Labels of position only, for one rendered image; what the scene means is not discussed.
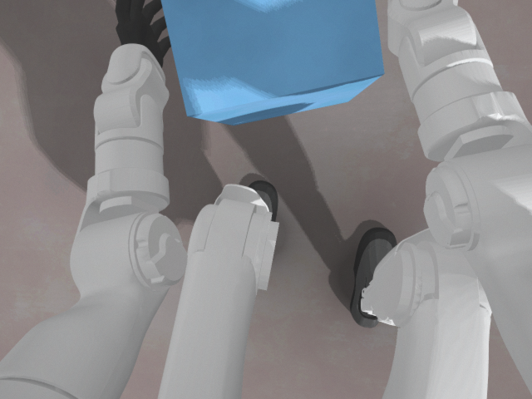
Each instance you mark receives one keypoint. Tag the right robot upper arm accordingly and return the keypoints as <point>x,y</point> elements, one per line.
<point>481,204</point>

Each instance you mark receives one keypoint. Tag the carton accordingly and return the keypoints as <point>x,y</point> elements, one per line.
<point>240,61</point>

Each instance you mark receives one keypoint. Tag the left robot forearm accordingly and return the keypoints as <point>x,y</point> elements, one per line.
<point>129,174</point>

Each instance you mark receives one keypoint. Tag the left robot hand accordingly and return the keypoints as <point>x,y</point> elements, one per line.
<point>134,26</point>

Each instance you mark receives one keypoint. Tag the robot right shin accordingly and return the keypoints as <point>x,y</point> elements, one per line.
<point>372,301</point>

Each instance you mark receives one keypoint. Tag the left robot upper arm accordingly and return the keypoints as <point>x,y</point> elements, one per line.
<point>123,269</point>

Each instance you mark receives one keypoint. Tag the right robot forearm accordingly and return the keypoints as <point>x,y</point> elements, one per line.
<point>451,81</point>

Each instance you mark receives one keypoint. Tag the left robot foot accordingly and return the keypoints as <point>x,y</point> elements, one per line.
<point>268,194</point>

